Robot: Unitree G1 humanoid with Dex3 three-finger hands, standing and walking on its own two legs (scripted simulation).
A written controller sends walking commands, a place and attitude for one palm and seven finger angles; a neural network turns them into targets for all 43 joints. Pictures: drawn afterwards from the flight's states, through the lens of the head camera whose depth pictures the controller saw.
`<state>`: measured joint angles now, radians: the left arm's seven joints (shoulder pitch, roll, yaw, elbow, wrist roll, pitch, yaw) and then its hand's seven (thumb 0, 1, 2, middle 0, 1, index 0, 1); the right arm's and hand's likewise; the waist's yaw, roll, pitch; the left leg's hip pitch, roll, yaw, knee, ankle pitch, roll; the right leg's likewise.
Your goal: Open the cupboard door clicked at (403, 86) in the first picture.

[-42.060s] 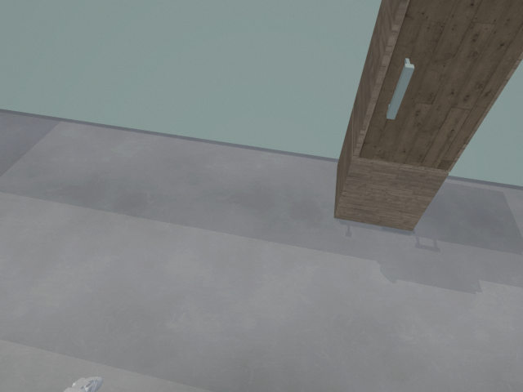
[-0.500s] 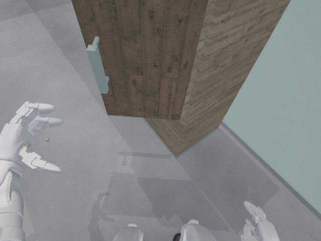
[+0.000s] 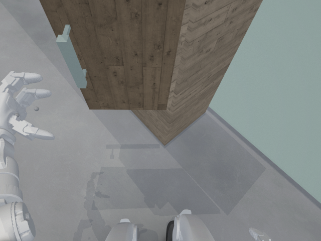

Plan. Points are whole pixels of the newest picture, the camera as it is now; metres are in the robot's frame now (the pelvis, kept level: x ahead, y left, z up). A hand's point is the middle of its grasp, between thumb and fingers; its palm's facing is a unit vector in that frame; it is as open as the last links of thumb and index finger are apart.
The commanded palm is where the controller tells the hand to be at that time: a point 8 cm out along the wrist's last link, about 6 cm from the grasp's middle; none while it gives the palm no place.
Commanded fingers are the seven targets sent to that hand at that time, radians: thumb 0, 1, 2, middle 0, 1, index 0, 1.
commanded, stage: move the hooked fingers beside the handle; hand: left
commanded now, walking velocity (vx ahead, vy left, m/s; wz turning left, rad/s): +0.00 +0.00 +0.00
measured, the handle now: (75, 59) +0.59 +0.25 +0.04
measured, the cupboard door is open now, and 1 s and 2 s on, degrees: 50 50 50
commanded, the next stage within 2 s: slide the fingers in behind the handle in 1.68 s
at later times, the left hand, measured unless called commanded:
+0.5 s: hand (45, 82) +0.47 +0.29 +0.07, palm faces +0.03 -1.00 -0.04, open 14.0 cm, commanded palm +0.46 +0.33 +0.05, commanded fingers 0.00 -0.50 0.30 -0.30 -1.20 -0.30 -1.20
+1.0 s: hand (49, 62) +0.55 +0.30 +0.06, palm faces +0.02 -1.00 -0.04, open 14.0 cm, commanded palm +0.53 +0.33 +0.05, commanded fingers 0.00 -0.50 0.30 -0.30 -1.20 -0.30 -1.20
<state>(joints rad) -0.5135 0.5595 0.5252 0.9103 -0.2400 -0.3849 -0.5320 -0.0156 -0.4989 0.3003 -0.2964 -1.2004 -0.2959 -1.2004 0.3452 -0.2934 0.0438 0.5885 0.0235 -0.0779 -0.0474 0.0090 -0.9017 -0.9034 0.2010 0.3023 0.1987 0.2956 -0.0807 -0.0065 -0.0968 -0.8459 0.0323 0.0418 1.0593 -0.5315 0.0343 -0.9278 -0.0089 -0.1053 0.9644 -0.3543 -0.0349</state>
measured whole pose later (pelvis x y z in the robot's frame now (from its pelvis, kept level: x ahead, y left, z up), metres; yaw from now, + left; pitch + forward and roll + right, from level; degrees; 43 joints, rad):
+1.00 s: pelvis +0.00 +0.02 -0.03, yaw -2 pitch +29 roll -6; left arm -1.08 0.93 0.58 1.29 -0.03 -0.32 -0.50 -0.02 -0.50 0.30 -0.30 -1.20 -0.30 -1.20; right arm 0.40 -0.31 0.10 0.55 -0.01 0.10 -0.02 0.00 -0.90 -0.90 0.20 0.30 0.20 0.30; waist -0.25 0.02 -0.07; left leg -1.13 0.06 0.01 1.19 -0.57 0.05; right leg -1.17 0.01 -0.13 1.02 -0.35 -0.02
